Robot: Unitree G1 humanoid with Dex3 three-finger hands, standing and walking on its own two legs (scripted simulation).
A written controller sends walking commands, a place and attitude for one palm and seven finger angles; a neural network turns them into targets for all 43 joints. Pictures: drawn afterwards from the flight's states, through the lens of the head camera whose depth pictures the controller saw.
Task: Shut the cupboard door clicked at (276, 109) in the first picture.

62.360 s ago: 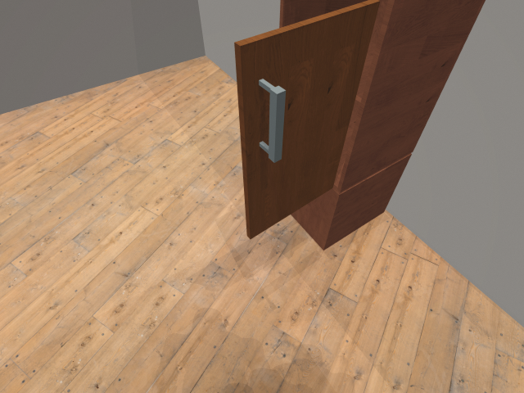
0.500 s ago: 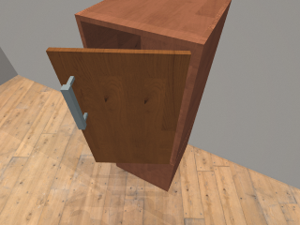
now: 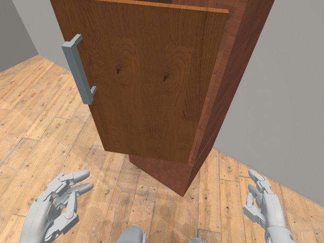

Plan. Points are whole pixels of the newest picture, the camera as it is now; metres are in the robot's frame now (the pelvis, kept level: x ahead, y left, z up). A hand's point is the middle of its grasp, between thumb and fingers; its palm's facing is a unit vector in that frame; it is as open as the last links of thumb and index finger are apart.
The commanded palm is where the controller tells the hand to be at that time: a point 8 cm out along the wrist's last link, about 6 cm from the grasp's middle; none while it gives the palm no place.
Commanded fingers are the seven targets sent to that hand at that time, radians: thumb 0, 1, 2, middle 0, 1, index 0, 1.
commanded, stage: raise the hand and make a fist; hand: left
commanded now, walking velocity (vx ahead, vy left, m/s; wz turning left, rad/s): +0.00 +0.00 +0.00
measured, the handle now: (83, 71) +0.46 +0.26 +0.17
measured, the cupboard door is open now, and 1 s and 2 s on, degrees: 25 25 25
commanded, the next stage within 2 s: bring the fist close to the handle in 1.40 s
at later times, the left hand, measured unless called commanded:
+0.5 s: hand (76, 174) +0.22 +0.20 +0.11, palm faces -0.04 -1.00 -0.06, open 3.5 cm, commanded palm +0.20 +0.26 +0.12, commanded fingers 0.00 0.90 0.90 -1.13 -1.32 -1.13 -1.32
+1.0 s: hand (62, 142) +0.26 +0.22 +0.17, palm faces -0.01 -1.00 -0.07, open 3.1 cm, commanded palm +0.23 +0.27 +0.17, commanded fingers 0.00 0.90 0.90 -1.30 -1.50 -1.30 -1.50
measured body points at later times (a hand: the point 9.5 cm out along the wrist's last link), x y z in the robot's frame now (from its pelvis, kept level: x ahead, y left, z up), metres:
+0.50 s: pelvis +0.02 +0.03 +0.03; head +0.05 +0.02 +0.48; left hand +0.22 +0.26 +0.11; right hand +0.17 -0.23 -0.04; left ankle +0.04 +0.13 -0.66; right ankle +0.02 -0.08 -0.66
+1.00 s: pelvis +0.03 +0.03 +0.06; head +0.03 +0.03 +0.51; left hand +0.25 +0.28 +0.17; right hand +0.21 -0.18 -0.01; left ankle +0.04 +0.13 -0.66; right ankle +0.02 -0.08 -0.66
